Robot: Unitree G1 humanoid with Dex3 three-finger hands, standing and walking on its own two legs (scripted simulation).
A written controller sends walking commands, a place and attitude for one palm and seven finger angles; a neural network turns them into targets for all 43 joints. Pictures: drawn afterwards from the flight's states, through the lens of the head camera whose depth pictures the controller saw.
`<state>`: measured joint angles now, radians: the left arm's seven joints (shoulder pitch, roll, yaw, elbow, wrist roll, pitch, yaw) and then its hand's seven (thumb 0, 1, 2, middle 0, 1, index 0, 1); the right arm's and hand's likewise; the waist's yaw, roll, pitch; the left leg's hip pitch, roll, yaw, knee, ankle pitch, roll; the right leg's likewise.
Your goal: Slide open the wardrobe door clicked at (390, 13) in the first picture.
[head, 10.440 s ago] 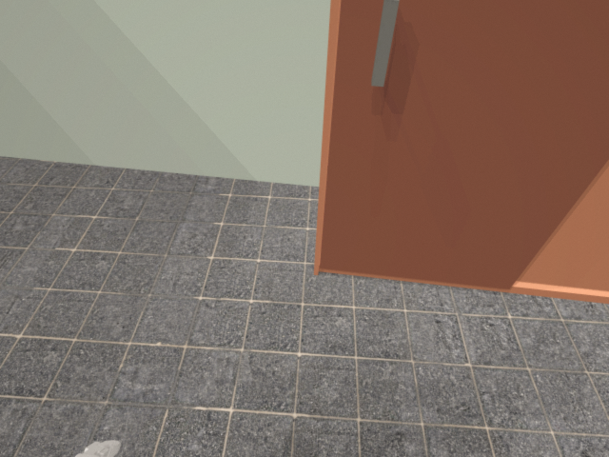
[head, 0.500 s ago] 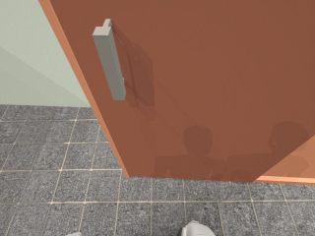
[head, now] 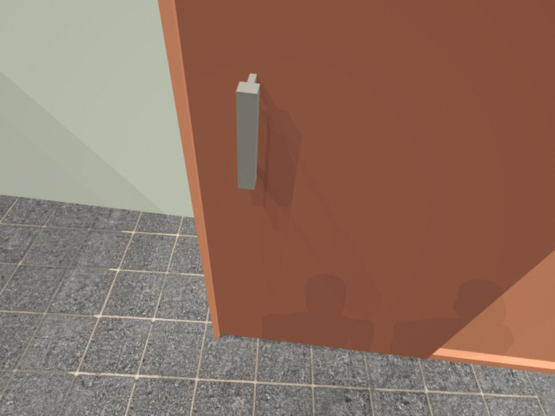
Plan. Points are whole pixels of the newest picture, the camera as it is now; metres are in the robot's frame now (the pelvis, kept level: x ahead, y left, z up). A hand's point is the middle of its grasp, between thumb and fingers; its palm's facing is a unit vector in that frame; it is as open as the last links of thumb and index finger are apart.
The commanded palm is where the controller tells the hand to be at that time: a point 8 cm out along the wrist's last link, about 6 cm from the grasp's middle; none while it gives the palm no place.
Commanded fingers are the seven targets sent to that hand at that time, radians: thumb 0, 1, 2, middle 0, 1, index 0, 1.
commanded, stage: come to a stop and stand still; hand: left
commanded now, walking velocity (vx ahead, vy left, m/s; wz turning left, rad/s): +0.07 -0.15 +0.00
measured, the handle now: (249, 133) +0.48 +0.10 +0.16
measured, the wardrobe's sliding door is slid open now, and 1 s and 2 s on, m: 0.00 0.00 0.00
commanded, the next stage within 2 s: look again from close up in 0.68 s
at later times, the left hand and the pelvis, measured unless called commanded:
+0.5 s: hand out of the picture +0.02 +0.14 -0.17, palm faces -0.01 -0.97 -0.24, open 7.3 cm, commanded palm none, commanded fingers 0.00 0.90 0.90 -0.20 -0.30 -0.20 -0.30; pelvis +0.00 -0.04 -0.01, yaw -2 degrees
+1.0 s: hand out of the picture -0.01 +0.14 -0.18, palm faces +0.00 -0.98 -0.19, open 7.4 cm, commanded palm none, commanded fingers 0.00 0.90 0.90 -0.20 -0.30 -0.20 -0.30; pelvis +0.00 -0.03 +0.00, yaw -2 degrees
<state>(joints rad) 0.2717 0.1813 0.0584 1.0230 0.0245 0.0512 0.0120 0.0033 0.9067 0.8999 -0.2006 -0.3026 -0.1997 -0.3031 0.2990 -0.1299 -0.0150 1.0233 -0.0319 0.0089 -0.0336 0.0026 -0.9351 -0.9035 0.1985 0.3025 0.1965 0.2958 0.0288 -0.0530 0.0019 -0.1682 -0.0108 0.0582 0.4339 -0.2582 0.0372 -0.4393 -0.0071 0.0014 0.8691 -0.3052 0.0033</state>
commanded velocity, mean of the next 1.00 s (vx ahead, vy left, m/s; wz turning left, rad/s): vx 0.00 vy -0.01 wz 0.00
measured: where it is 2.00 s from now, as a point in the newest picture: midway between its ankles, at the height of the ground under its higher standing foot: outside the picture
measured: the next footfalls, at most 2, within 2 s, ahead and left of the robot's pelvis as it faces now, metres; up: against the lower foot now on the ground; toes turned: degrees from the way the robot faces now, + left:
right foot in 0.20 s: +0.01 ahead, -0.12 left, +0.00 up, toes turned -3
